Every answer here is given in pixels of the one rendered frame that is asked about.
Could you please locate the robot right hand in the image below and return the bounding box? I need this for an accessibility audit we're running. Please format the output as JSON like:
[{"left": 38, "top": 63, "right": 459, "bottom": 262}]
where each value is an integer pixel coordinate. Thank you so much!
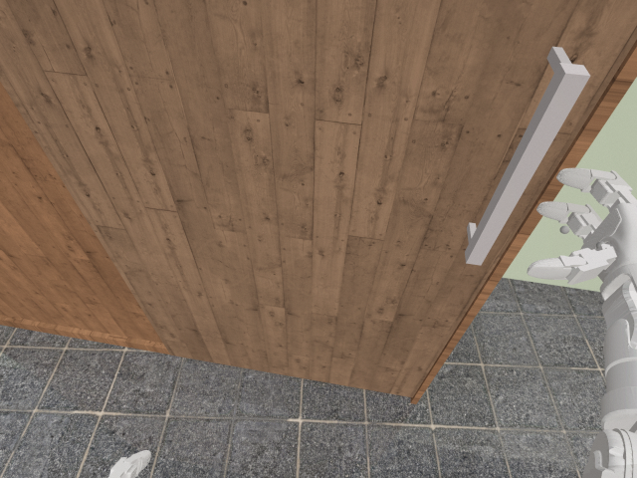
[{"left": 527, "top": 168, "right": 637, "bottom": 285}]

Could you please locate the robot left hand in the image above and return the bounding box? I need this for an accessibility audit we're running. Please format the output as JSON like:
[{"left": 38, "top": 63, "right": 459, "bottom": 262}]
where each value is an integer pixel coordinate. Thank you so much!
[{"left": 108, "top": 450, "right": 151, "bottom": 478}]

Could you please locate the robot right forearm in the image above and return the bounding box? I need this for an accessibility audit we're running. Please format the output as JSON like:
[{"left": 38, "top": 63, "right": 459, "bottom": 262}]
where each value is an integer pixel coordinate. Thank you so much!
[{"left": 600, "top": 264, "right": 637, "bottom": 434}]

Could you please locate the robot right upper arm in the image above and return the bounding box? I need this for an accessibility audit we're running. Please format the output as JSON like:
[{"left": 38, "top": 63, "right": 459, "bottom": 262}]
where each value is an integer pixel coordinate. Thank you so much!
[{"left": 582, "top": 428, "right": 637, "bottom": 478}]

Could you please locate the handle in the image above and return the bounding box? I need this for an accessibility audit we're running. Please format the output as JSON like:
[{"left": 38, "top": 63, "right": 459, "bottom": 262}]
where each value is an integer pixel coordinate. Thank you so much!
[{"left": 465, "top": 47, "right": 590, "bottom": 266}]

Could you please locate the wardrobe door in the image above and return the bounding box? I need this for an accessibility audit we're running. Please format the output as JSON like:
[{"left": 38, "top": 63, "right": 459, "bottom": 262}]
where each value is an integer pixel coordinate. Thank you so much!
[
  {"left": 0, "top": 0, "right": 637, "bottom": 397},
  {"left": 0, "top": 82, "right": 162, "bottom": 343}
]

